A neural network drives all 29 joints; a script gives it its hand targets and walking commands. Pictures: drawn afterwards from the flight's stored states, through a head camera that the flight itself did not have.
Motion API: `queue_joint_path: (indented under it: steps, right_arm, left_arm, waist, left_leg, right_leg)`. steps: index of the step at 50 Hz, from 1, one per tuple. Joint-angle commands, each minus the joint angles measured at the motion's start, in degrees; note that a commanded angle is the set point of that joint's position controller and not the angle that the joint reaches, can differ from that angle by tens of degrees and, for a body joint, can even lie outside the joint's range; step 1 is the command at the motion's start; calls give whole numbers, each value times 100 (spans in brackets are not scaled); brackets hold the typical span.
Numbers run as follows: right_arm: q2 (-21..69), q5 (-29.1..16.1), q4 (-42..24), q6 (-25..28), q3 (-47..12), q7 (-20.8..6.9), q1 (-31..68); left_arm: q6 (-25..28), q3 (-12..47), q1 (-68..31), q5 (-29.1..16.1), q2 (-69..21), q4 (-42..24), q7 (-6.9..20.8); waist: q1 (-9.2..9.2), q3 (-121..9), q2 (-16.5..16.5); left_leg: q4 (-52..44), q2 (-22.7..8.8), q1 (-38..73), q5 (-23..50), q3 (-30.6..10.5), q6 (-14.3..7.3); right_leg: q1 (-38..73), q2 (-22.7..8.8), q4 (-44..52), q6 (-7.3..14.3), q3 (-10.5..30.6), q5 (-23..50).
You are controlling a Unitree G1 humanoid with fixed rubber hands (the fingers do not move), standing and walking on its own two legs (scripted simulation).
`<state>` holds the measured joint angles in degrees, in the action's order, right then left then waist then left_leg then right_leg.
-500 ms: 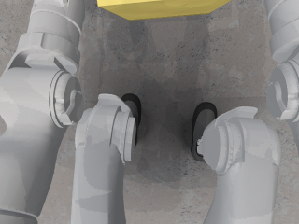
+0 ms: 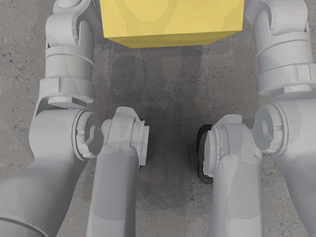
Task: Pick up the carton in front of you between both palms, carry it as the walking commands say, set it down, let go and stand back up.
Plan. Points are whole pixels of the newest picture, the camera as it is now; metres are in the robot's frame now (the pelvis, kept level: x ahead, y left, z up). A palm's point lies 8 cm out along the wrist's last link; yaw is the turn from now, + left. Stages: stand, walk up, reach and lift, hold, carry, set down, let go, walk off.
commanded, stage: reach and lift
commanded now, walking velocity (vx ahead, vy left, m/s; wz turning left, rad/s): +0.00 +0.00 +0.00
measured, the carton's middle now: out of the picture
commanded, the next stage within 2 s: none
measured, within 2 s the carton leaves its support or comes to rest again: neither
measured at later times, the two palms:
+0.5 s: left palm out of the picture +0.49 +0.17 +0.05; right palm out of the picture +0.52 -0.13 +0.05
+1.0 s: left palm out of the picture +0.45 +0.16 +0.22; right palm out of the picture +0.46 -0.14 +0.21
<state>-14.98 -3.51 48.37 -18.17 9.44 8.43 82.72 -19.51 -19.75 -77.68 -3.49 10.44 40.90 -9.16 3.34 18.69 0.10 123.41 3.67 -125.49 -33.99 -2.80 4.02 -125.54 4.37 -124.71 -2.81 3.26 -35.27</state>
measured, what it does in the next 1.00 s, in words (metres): rises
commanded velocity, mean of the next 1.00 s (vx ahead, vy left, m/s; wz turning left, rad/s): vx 0.00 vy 0.00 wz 0.00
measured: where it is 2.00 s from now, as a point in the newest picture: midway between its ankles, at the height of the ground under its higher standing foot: (169, 159)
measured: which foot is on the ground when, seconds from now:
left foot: down 0.00-1.00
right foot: down 0.00-1.00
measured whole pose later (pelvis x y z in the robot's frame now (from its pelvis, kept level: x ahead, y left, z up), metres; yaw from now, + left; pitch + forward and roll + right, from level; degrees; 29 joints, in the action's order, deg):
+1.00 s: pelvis +0.03 +0.00 +0.24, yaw -1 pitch +33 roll +0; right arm 5.3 14.2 35.9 -22.6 25.0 1.9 43.2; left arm -23.6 -26.4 -41.9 13.9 -5.0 33.5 -0.6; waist 1.7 -13.0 1.0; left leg 74.7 2.1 -82.4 -25.1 -3.7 2.1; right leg -82.1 2.9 -75.4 -1.3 3.6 -26.0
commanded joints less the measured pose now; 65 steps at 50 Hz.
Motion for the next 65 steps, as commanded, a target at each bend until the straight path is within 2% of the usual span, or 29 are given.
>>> queue_joint_path:
  steps: [1, 4, 6, 9, 13, 17, 22, 26, 33, 44, 52, 65]
  right_arm:
    - [6748, -513, -1166, -44, -2199, -1725, 3387]
    - [6907, 154, -147, -168, -1301, -1857, 2697]
    - [6878, 601, 350, -209, -706, -1912, 2503]
    - [6760, 1013, 593, -231, -128, -1946, 2485]
    - [6694, 1199, 578, -287, 112, -1974, 2582]
    - [6889, 1147, 295, -359, -62, -2002, 2655]
    - [7388, 857, -336, -500, -700, -2072, 2500]
    - [7711, 635, -739, -622, -1187, -2141, 2058]
    - [8004, 554, -882, -593, -1539, -2157, 1090]
    - [8146, 828, -813, -377, -1465, -2079, -94]
    - [8298, 872, -1018, -373, -1650, -2120, -845]
    - [8361, 873, -1486, -493, -2103, -2187, -2309]
  left_arm:
    - [-71, 2698, -3897, -558, -6029, -1046, 1954]
    - [-140, 2103, -3560, 64, -6143, -289, 2083]
    - [-191, 1614, -3361, 506, -6192, 129, 2157]
    - [-224, 1153, -3266, 917, -6104, 416, 2208]
    - [-271, 963, -3246, 1113, -6085, 437, 2234]
    - [-356, 1136, -3265, 1053, -6319, 226, 2294]
    - [-496, 1788, -3117, 710, -6844, -253, 2365]
    - [-604, 2233, -2644, 504, -7114, -523, 2386]
    - [-590, 2522, -1575, 481, -7369, -513, 2365]
    - [-375, 2520, -385, 731, -7582, -307, 2325]
    - [-353, 2666, 381, 827, -7676, -457, 2339]
    - [-423, 3099, 1855, 866, -7730, -834, 2362]
  waist:
    - [261, -10553, 403]
    - [160, -8339, 370]
    - [146, -7448, 370]
    - [170, -7082, 350]
    - [156, -7337, 295]
    - [106, -8081, 232]
    - [25, -9293, 165]
    - [3, -9646, 158]
    - [24, -8938, 221]
    - [-89, -7661, 121]
    - [-123, -7127, 71]
    - [-190, -5913, 32]
  left_leg:
    - [-1251, 472, 4240, 3476, 999, -160]
    - [-1754, 443, 3204, 2043, 953, -177]
    - [-2074, 439, 2822, 1369, 946, -244]
    - [-2471, 451, 2706, 874, 902, -307]
    - [-2858, 470, 3035, 647, 868, -342]
    - [-3122, 502, 3571, 837, 899, -311]
    - [-3355, 548, 4443, 1523, 952, -244]
    - [-3577, 562, 4981, 2014, 904, -211]
    - [-4144, 575, 5523, 2328, 711, -206]
    - [-5288, 575, 6472, 2031, 456, -272]
    - [-6156, 520, 7421, 2062, 312, -340]
    - [-7772, 358, 9347, 2714, 17, -410]
  right_leg:
    - [4651, 509, 1197, 197, -784, 3360]
    - [3416, 501, 1817, 205, -783, 1987]
    - [2947, 519, 2194, 232, -786, 1325]
    - [2846, 547, 2570, 264, -781, 816]
    - [3059, 568, 2940, 281, -792, 548]
    - [3610, 582, 3216, 262, -818, 720]
    - [4490, 585, 3454, 199, -841, 1425]
    - [4933, 582, 3675, 146, -827, 1928]
    - [5298, 604, 4269, 96, -705, 2226]
    - [6162, 565, 5460, 150, -431, 1966]
    - [7230, 489, 6322, 187, -268, 2031]
    - [9164, 326, 7928, 244, 22, 2720]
